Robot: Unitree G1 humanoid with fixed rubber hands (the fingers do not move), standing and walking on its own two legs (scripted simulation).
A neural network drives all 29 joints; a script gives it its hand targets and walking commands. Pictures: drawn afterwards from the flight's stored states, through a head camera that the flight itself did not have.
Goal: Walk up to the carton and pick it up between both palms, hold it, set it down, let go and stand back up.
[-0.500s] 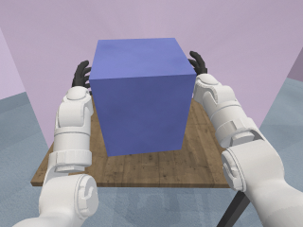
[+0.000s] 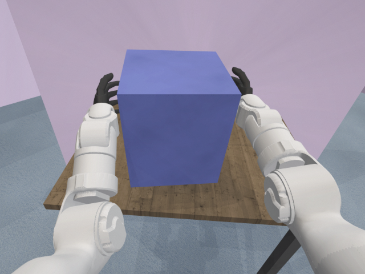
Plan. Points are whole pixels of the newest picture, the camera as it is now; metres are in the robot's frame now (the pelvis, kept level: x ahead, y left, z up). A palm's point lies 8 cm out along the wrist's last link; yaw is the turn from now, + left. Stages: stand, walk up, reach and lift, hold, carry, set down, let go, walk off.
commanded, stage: set down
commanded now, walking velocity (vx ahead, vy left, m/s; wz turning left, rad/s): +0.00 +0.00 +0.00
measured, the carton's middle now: (173, 118) +0.43 +0.05 +0.18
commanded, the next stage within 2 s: none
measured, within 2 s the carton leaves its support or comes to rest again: rests again in 1.94 s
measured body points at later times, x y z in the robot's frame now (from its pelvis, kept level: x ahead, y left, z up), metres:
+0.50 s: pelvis +0.01 -0.01 +0.00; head -0.03 +0.00 +0.45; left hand +0.40 +0.18 +0.20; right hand +0.45 -0.12 +0.22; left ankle +0.03 +0.15 -0.75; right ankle -0.01 -0.09 -0.75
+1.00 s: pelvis +0.01 -0.02 +0.00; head +0.00 -0.02 +0.45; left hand +0.40 +0.18 +0.16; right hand +0.47 -0.12 +0.17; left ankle +0.03 +0.15 -0.75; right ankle -0.01 -0.09 -0.75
